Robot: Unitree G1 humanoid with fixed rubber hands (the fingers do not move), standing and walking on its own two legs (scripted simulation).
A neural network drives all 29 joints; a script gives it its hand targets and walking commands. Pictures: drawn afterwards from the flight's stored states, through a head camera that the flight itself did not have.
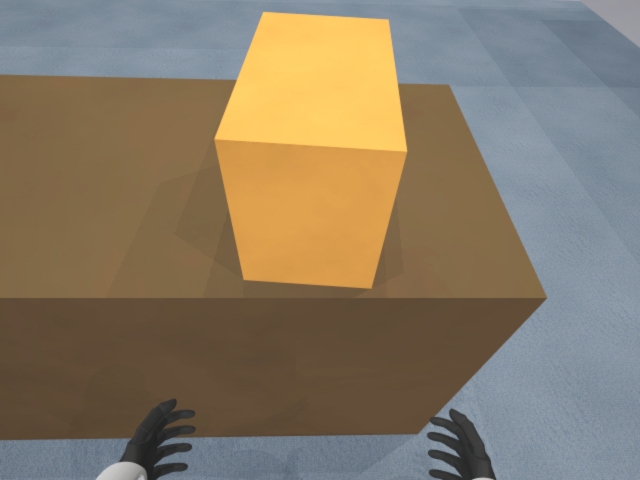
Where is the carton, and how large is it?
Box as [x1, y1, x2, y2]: [214, 12, 406, 288]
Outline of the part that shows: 263,12 214,138 243,278 251,280 370,288 406,154 406,146 388,20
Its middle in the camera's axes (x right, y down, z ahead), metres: +0.00 -0.14 +0.56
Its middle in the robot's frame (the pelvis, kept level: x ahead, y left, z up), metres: +0.53 +0.04 +0.13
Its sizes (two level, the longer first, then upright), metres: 0.312 0.184 0.240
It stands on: a pedestal, 0.79 m high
